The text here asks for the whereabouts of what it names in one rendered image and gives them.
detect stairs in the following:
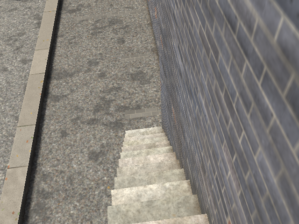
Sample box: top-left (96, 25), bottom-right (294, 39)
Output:
top-left (107, 126), bottom-right (209, 224)

